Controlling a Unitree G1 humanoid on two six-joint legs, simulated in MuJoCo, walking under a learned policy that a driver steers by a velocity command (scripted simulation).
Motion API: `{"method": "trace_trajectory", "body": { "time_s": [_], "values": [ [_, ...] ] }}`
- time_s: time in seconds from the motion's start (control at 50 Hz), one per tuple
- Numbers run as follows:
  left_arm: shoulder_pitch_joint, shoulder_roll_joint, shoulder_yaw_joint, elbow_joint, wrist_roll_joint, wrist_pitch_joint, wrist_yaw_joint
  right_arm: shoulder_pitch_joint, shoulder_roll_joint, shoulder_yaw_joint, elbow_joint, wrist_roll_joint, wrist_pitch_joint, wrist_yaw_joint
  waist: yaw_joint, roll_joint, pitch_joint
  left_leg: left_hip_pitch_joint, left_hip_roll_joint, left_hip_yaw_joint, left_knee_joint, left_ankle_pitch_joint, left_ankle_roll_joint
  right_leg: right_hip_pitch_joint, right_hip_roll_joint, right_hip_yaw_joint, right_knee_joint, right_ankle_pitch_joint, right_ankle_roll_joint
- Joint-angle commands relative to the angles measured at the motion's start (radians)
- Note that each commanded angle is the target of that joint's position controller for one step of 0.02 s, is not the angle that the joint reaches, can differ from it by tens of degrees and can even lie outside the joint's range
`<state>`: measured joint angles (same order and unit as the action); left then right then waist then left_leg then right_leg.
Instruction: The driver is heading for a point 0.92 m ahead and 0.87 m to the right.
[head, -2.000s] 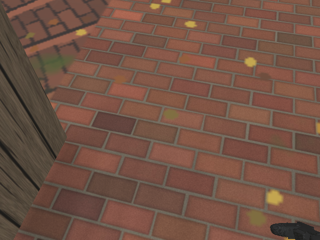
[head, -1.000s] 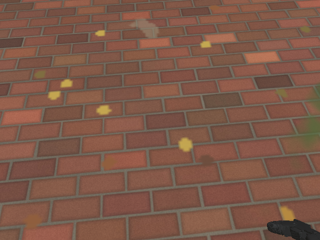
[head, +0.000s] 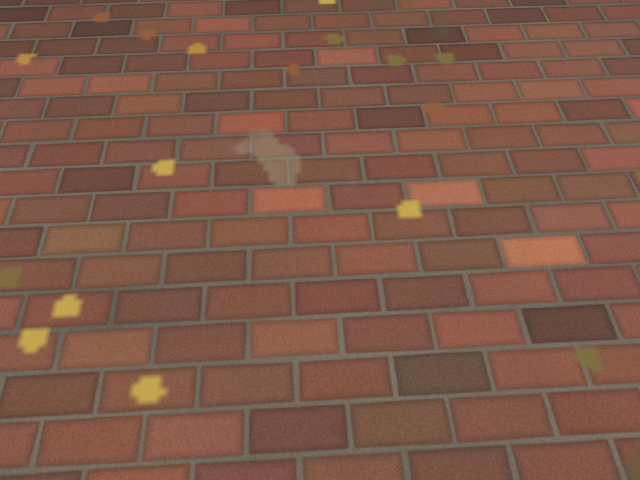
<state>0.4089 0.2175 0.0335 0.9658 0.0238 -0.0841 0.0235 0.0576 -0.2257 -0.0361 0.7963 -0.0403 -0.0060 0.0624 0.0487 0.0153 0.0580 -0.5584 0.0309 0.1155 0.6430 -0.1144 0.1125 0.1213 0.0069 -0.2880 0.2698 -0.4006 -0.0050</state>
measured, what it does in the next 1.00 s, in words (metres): walks ahead, turning right: left foot, then right foot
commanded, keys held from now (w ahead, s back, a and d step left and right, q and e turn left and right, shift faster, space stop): e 1.00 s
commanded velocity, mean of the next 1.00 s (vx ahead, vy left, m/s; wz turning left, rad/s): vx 0.11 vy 0.00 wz -0.36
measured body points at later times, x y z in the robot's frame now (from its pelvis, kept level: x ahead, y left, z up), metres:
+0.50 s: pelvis +0.14 +0.01 +0.01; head +0.17 +0.00 +0.46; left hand +0.25 +0.24 -0.13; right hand +0.18 -0.25 -0.13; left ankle +0.14 +0.07 -0.73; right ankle +0.18 -0.10 -0.70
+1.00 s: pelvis +0.15 -0.01 +0.01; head +0.18 -0.03 +0.46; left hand +0.34 +0.22 -0.11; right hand +0.15 -0.30 -0.11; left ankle +0.21 +0.12 -0.69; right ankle +0.15 -0.09 -0.73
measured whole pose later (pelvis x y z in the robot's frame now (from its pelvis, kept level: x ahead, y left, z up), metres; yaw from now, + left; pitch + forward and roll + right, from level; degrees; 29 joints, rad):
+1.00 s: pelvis +0.15 -0.01 +0.01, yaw -26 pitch +1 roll +1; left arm 0.22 0.28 0.08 0.81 0.02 0.04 0.00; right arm 0.15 -0.26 -0.06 0.79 -0.01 0.05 -0.03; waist 0.03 0.00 0.06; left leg -0.40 -0.01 -0.06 0.81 -0.41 -0.03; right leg -0.30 0.12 0.13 0.43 -0.14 -0.08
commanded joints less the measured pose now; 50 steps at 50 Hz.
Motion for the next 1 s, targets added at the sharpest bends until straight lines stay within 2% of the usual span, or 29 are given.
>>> {"method": "trace_trajectory", "body": {
  "time_s": [0.02, 0.04, 0.06, 0.08, 0.1, 0.12, 0.14, 0.16, 0.18, 0.2, 0.24, 0.3, 0.34, 0.38, 0.46, 0.54, 0.56, 0.58, 0.6, 0.62, 0.64, 0.66, 0.68, 0.7, 0.72, 0.76, 0.8, 0.9, 1.0],
  "values": [
    [0.031, 0.174, 0.034, -0.015, 0.002, 0.01, 0.01, 0.159, -0.079, -0.029, -0.004, -0.015, -0.024, -0.015, -0.103, -0.099, -0.062, 0.225, -0.108, 0.031, -0.076, -0.075, 0.065, -0.04, -0.265, 0.059, 0.308, 1.177, -0.104],
    [0.023, 0.167, 0.028, -0.016, -0.01, 0.014, 0.008, 0.308, -0.104, -0.043, 0.048, -0.03, -0.041, -0.027, -0.174, -0.067, -0.139, 0.452, -0.091, -0.019, -0.182, 0.064, 0.092, -0.156, -0.232, 0.045, 0.52, 1.002, -0.08],
    [0.048, 0.085, 0.006, -0.05, -0.02, 0.011, 0.002, 0.414, -0.198, -0.064, 0.074, -0.037, -0.053, -0.045, -0.182, 0.085, -0.271, 0.737, 0.188, -0.293, -0.13, 0.41, 0.145, -0.397, -0.153, 0.045, 0.839, 0.351, -0.054],
    [0.17, 0.051, 0.0, -0.048, -0.066, 0.02, -0.003, 0.422, -0.275, -0.08, 0.075, 0.003, -0.046, -0.053, -0.136, 0.226, -0.459, 0.945, 0.47, -0.693, -0.188, 0.784, 0.335, -0.633, 0.028, 0.18, 1.159, -0.245, -0.018],
    [0.027, 0.13, 0.023, -0.05, -0.047, 0.029, 0.007, 0.381, -0.24, -0.076, 0.06, 0.034, -0.038, -0.063, -0.158, -0.006, -0.383, 0.823, 0.389, -0.508, -0.204, 0.843, 0.281, -0.647, -0.003, 0.356, 1.154, -0.127, -0.023],
    [-0.028, 0.091, 0.014, -0.068, -0.052, 0.022, 0.004, 0.284, -0.183, -0.055, 0.059, 0.032, -0.043, -0.07, -0.121, 0.041, -0.232, 0.677, 0.357, -0.371, -0.244, 0.816, 0.235, -0.667, -0.029, 0.362, 1.091, -0.078, -0.027],
    [-0.031, 0.088, 0.016, -0.051, -0.038, 0.024, 0.004, 0.223, -0.113, -0.035, 0.059, 0.028, -0.045, -0.071, -0.08, -0.01, -0.123, 0.549, 0.306, -0.29, -0.297, 0.734, 0.166, -0.644, -0.063, 0.348, 0.997, -0.039, -0.028],
    [-0.02, 0.088, 0.022, -0.034, -0.014, 0.041, 0.003, 0.183, -0.078, -0.023, 0.06, 0.034, -0.05, -0.075, -0.048, 0.002, -0.072, 0.462, 0.268, -0.223, -0.332, 0.689, 0.121, -0.6, -0.077, 0.343, 0.931, -0.011, -0.025],
    [0.026, 0.074, 0.023, -0.013, 0.001, 0.061, 0.0, 0.163, -0.063, -0.015, 0.059, 0.031, -0.053, -0.078, -0.023, 0.017, -0.07, 0.389, 0.246, -0.163, -0.354, 0.689, 0.094, -0.523, -0.069, 0.328, 0.907, 0.018, -0.018],
    [0.041, 0.061, 0.026, -0.006, 0.002, 0.074, -0.005, 0.172, -0.068, -0.013, 0.062, 0.026, -0.061, -0.078, -0.015, 0.014, -0.087, 0.366, 0.237, -0.133, -0.359, 0.735, 0.089, -0.484, -0.052, 0.322, 0.9, 0.04, -0.014],
    [0.043, 0.044, 0.031, -0.011, -0.004, 0.088, -0.011, 0.166, -0.11, -0.022, 0.063, 0.026, -0.071, -0.081, 0.008, 0.031, -0.102, 0.363, 0.228, -0.073, -0.361, 0.765, 0.091, -0.499, -0.037, 0.302, 0.878, 0.082, -0.005],
    [-0.026, 0.045, 0.036, -0.04, 0.001, 0.102, -0.016, 0.16, -0.099, -0.019, 0.059, 0.026, -0.061, -0.091, 0.0, 0.08, -0.085, 0.382, 0.205, -0.002, -0.362, 0.646, 0.079, -0.569, -0.049, 0.279, 0.773, 0.155, 0.003],
    [-0.091, 0.039, 0.032, -0.069, 0.006, 0.108, -0.022, 0.168, -0.094, -0.018, 0.064, 0.027, -0.05, -0.099, -0.019, 0.101, -0.07, 0.389, 0.201, 0.027, -0.36, 0.549, 0.078, -0.576, -0.061, 0.26, 0.663, 0.19, 0.006],
    [-0.138, 0.033, 0.028, -0.095, 0.008, 0.114, -0.027, 0.194, -0.107, -0.023, 0.071, 0.024, -0.04, -0.104, -0.04, 0.101, -0.073, 0.405, 0.225, 0.031, -0.351, 0.493, 0.092, -0.562, -0.061, 0.239, 0.586, 0.194, 0.001],
    [-0.175, 0.051, 0.033, -0.134, 0.011, 0.124, -0.034, 0.213, -0.136, -0.038, 0.073, 0.015, -0.014, -0.103, -0.059, 0.095, -0.067, 0.433, 0.286, 0.008, -0.307, 0.373, 0.108, -0.545, -0.052, 0.212, 0.511, 0.094, -0.023],
    [-0.178, 0.049, 0.038, -0.168, 0.003, 0.119, -0.038, 0.21, -0.164, -0.054, 0.069, 0.013, 0.01, -0.105, -0.058, 0.077, -0.055, 0.441, 0.322, -0.007, -0.208, 0.277, 0.077, -0.484, -0.036, 0.195, 0.37, 0.017, -0.058],
    [-0.155, 0.048, 0.038, -0.17, 0.002, 0.107, -0.036, 0.213, -0.173, -0.059, 0.072, 0.013, 0.015, -0.106, -0.035, 0.043, -0.065, 0.415, 0.305, 0.019, -0.139, 0.229, 0.034, -0.411, -0.029, 0.202, 0.255, 0.119, -0.069],
    [-0.115, 0.101, 0.052, -0.163, 0.007, 0.092, -0.028, 0.246, -0.157, -0.059, 0.074, 0.009, 0.02, -0.102, -0.021, -0.078, -0.097, 0.361, 0.239, 0.067, 0.022, 0.104, -0.032, -0.314, -0.074, 0.316, 0.125, 0.272, -0.096],
    [-0.096, 0.254, 0.089, -0.178, 0.008, 0.083, -0.016, 0.24, -0.079, -0.04, 0.013, 0.021, 0.021, -0.093, -0.038, -0.343, -0.112, 0.104, 0.053, 0.139, 0.283, -0.344, -0.118, -0.182, -0.349, 0.701, 0.081, 0.74, -0.228],
    [0.0, 0.265, 0.103, -0.15, -0.013, 0.091, -0.013, 0.137, -0.094, -0.038, -0.012, 0.023, 0.038, -0.103, 0.044, -0.263, -0.151, 0.015, -0.043, -0.022, 0.47, -0.587, -0.137, -0.173, -0.415, 0.773, 0.069, 0.88, -0.373],
    [-0.014, 0.233, 0.095, -0.148, -0.017, 0.098, -0.009, 0.131, -0.1, -0.039, -0.013, 0.024, 0.047, -0.102, 0.016, -0.147, -0.124, -0.015, -0.014, -0.09, 0.544, -0.528, -0.143, -0.187, -0.37, 0.692, 0.074, 0.828, -0.375],
    [-0.088, 0.195, 0.084, -0.16, -0.017, 0.107, -0.003, 0.125, -0.093, -0.038, -0.008, 0.031, 0.043, -0.099, -0.013, -0.104, -0.074, -0.026, 0.001, -0.115, 0.534, -0.437, -0.142, -0.235, -0.305, 0.62, 0.061, 0.723, -0.334],
    [-0.161, 0.169, 0.074, -0.178, -0.019, 0.114, 0.002, 0.119, -0.102, -0.042, -0.007, 0.029, 0.035, -0.099, -0.04, -0.093, -0.049, -0.031, 0.013, -0.129, 0.489, -0.361, -0.141, -0.252, -0.245, 0.573, 0.054, 0.658, -0.284],
    [-0.205, 0.145, 0.067, -0.194, -0.024, 0.115, 0.005, 0.131, -0.122, -0.047, -0.005, 0.014, 0.034, -0.097, -0.055, -0.107, -0.06, -0.019, 0.012, -0.131, 0.471, -0.314, -0.142, -0.247, -0.208, 0.543, 0.057, 0.67, -0.259],
    [-0.211, 0.141, 0.064, -0.202, -0.022, 0.113, 0.001, 0.151, -0.123, -0.049, 0.003, 0.007, 0.037, -0.094, -0.058, -0.101, -0.091, 0.0, -0.005, -0.124, 0.484, -0.293, -0.146, -0.236, -0.193, 0.53, 0.065, 0.716, -0.255],
    [-0.183, 0.167, 0.071, -0.199, -0.022, 0.103, -0.008, 0.167, -0.108, -0.047, -0.001, 0.014, 0.046, -0.091, -0.057, -0.072, -0.128, 0.016, -0.012, -0.133, 0.455, -0.281, -0.155, -0.216, -0.186, 0.536, 0.071, 0.723, -0.252],
    [-0.156, 0.194, 0.079, -0.186, -0.019, 0.104, -0.011, 0.143, -0.098, -0.042, -0.018, 0.019, 0.052, -0.088, -0.043, -0.083, -0.116, 0.01, -0.015, -0.14, 0.383, -0.284, -0.161, -0.212, -0.181, 0.567, 0.051, 0.608, -0.251],
    [-0.149, 0.215, 0.085, -0.191, -0.007, 0.115, -0.018, 0.092, -0.109, -0.04, -0.049, 0.024, 0.054, -0.093, -0.016, -0.124, -0.096, 0.041, -0.028, -0.159, 0.245, -0.293, -0.159, -0.254, -0.172, 0.659, 0.023, 0.36, -0.253],
    [-0.186, 0.226, 0.091, -0.206, 0.0, 0.119, -0.028, 0.097, -0.119, -0.037, -0.07, 0.034, 0.039, -0.105, -0.018, -0.14, -0.108, 0.145, -0.062, -0.166, 0.128, -0.308, -0.138, -0.303, -0.159, 0.744, 0.048, 0.37, -0.234]
  ]
}}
